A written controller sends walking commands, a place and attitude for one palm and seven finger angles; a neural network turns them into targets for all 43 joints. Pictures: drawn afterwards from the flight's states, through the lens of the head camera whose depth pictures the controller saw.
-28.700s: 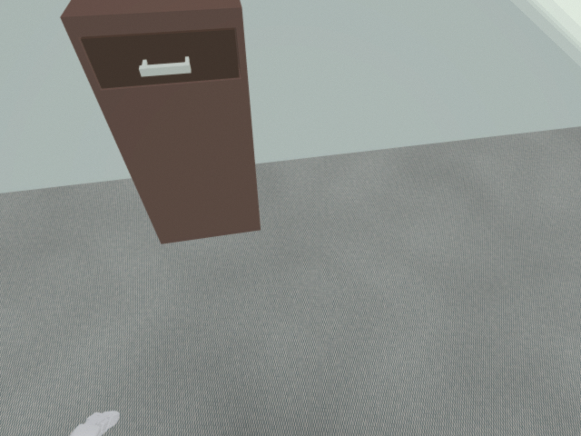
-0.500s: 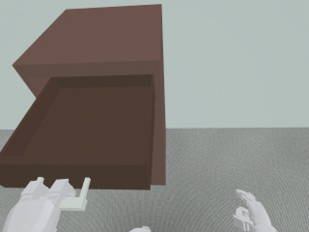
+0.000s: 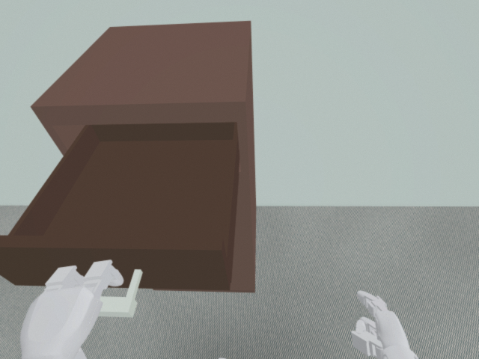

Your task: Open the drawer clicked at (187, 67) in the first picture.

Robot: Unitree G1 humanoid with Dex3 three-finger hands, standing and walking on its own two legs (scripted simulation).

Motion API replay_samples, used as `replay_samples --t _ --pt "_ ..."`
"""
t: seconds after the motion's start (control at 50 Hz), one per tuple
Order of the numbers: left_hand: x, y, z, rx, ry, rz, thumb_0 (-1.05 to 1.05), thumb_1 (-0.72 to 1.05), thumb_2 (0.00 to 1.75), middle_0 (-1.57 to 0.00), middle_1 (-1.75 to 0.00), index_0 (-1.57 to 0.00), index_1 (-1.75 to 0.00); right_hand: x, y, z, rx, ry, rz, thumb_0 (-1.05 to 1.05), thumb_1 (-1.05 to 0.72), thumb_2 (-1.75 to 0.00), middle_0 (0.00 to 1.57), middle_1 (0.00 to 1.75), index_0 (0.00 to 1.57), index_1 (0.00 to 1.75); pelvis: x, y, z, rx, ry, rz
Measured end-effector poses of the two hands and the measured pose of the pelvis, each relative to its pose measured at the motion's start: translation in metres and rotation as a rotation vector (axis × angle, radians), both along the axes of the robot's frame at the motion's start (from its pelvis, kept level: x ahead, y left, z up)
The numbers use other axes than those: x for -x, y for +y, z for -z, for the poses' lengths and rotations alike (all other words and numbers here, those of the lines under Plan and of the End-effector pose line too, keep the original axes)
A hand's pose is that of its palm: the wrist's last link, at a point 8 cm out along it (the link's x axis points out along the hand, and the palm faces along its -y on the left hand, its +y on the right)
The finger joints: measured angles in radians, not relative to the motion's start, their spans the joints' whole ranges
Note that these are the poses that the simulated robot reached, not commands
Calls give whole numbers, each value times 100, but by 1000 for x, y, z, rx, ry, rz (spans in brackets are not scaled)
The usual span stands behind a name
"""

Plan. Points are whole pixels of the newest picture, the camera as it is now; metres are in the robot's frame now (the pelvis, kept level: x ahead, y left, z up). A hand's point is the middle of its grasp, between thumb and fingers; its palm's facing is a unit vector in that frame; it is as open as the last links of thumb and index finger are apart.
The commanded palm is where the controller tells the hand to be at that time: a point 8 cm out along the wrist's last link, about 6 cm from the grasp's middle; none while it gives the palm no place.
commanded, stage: lift the hand off the handle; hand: left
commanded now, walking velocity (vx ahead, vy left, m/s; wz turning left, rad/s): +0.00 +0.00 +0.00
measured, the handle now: (95, 291) +0.19 +0.25 +0.06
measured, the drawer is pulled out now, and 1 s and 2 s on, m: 0.29 0.28 0.28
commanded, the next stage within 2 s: draw the hand back to the body in 1.60 s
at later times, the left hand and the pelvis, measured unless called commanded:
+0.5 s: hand (91, 313) +0.16 +0.25 +0.04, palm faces +0.01 -0.11 -0.99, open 13.5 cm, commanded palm +0.14 +0.25 +0.12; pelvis +0.00 +0.01 +0.00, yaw +0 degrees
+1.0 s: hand (65, 292) +0.16 +0.26 +0.11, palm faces +0.08 -0.14 -0.99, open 13.4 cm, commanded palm +0.14 +0.25 +0.19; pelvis +0.01 +0.03 +0.02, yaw +0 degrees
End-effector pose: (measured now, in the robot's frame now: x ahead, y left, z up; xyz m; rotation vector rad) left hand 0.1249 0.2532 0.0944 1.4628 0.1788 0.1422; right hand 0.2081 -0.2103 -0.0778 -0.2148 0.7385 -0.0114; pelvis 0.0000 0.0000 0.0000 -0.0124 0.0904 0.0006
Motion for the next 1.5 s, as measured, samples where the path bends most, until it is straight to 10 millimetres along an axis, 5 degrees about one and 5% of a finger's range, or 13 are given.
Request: replay_samples --t 0.3,0.48,0.76,0.94,1.22,1.5 --pt "-9 0 5 -7 -72 -9 0 -49 30 -36 -123 -35 -129 4 8 16 -7 58 -9 1 -91 -90 20 30 20 30 0 4 5 4 31 -10" --pt "-16 2 -1 5 -30 -3 0 -49 30 -34 -121 -37 -126 4 16 7 -35 25 8 1 -91 -90 20 30 20 30 -2 8 1 5 6 1" --pt "-13 13 -44 16 -89 -2 0 -49 30 -33 -120 -39 -124 -12 22 -14 -23 -39 -9 1 -91 -90 20 30 20 30 -5 21 -8 13 -30 1" --pt "-15 11 -60 44 -83 15 0 -49 30 -34 -121 -40 -124 -18 42 -22 -40 -60 -47 1 -91 -90 20 30 20 30 -6 29 -14 18 -51 -2" --pt "-26 6 -116 22 -223 67 0 -49 30 -35 -122 -34 -121 -21 71 -29 -111 -67 -95 1 -91 -90 20 30 20 30 -3 38 -21 16 -85 -2" --pt "-22 -12 -148 21 -210 108 0 -49 30 -32 -120 -32 -120 -26 64 -46 -143 -110 -116 1 -91 -90 20 30 20 30 2 30 -28 7 -126 8"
